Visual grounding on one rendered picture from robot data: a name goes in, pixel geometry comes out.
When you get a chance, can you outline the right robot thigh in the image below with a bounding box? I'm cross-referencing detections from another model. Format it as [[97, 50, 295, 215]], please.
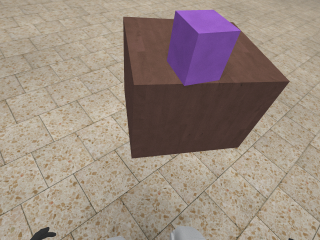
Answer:
[[169, 226, 206, 240]]

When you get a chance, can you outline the left robot hand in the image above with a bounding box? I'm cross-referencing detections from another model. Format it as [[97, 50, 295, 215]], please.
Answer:
[[30, 227, 56, 240]]

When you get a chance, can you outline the pedestal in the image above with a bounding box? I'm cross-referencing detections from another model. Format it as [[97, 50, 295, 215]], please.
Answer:
[[123, 16, 290, 159]]

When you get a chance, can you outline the carton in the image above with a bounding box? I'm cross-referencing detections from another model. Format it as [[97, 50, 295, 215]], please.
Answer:
[[167, 10, 241, 86]]

